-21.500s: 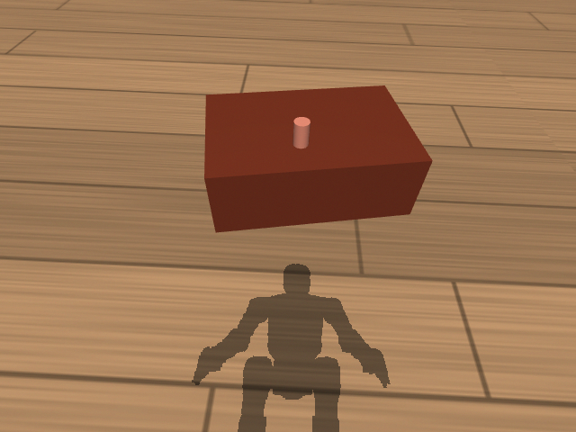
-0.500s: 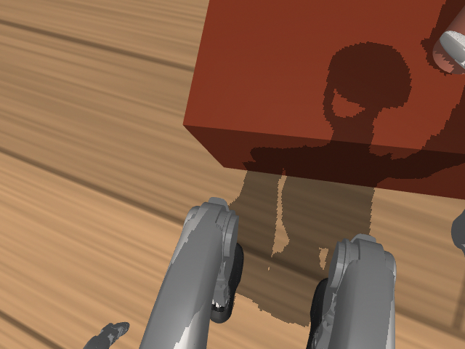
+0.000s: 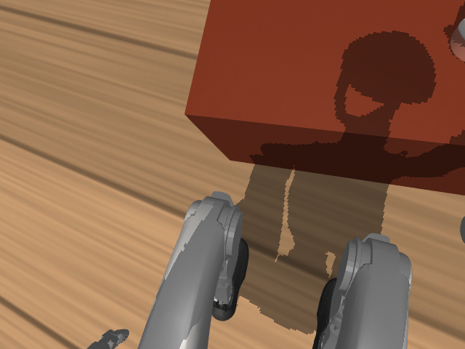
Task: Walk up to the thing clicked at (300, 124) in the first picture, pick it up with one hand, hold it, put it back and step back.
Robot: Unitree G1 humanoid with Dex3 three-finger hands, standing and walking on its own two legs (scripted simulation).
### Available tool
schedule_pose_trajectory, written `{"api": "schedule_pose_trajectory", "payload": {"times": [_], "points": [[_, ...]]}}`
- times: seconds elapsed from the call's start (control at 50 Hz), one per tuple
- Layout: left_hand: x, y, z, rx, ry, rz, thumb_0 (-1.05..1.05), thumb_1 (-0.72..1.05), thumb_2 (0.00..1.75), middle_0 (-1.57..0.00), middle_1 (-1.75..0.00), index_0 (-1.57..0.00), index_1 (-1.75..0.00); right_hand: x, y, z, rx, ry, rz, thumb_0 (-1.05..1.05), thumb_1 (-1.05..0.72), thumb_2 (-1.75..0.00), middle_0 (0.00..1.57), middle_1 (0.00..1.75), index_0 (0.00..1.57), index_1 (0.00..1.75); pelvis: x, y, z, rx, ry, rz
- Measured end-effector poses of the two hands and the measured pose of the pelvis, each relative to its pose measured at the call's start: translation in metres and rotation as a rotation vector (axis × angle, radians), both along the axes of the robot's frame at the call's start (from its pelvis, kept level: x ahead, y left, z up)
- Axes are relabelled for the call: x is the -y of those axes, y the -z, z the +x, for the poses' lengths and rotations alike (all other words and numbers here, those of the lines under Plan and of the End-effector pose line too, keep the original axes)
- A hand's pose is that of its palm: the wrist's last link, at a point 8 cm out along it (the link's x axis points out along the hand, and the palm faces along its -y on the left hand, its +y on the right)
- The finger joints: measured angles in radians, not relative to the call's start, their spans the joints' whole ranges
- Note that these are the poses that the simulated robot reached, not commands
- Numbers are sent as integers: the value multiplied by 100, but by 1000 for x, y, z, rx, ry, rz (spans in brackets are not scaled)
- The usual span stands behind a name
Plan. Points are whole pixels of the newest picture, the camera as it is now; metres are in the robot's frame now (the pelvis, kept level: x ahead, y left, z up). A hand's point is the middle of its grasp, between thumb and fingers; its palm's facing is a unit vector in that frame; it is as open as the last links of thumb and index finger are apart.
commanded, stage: lower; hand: right
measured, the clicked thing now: out of the picture +0.60 -0.21 +0.01
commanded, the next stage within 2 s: loosen in 0.06 s
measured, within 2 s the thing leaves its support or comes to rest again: neither
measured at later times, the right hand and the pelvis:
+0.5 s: hand out of the picture +0.61 -0.22 +0.01, palm faces +0.21 +0.98 -0.02, open 10.2 cm; pelvis +0.00 +0.00 -0.01, yaw +0 degrees
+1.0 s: hand out of the picture +0.61 -0.24 +0.04, palm faces +0.24 +0.97 -0.04, open 14.8 cm; pelvis +0.00 +0.00 +0.00, yaw +0 degrees
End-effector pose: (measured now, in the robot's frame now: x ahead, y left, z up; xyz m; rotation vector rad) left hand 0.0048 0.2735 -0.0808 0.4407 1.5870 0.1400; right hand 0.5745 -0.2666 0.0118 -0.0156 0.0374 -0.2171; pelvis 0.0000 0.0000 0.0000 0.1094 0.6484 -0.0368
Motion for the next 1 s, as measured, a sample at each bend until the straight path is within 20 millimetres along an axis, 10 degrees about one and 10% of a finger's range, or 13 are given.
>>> {"api": "schedule_pose_trajectory", "payload": {"times": [0.28,0.48,0.86,1.0], "points": [[1,6,1,4,8,3,0,88,91,-21,-30,-20,-31,-2,5,2,10,-5,-8,-3,49,-104,80,109,82,111,1,7,-2,7,-1,5],[2,7,0,5,5,-1,0,90,90,-21,-30,-21,-31,0,2,2,14,-3,-5,-2,36,-70,88,82,90,83,1,8,-2,10,-2,6],[2,9,3,15,8,1,0,87,92,-22,-30,-20,-32,2,-1,3,24,-11,-12,-1,28,-28,44,35,44,35,0,10,-3,12,-4,8],[4,1,7,24,-17,3,0,87,91,-22,-30,-20,-32,20,-32,3,51,24,-37,-1,27,-23,30,25,30,25,1,-2,-1,7,-3,2]]}}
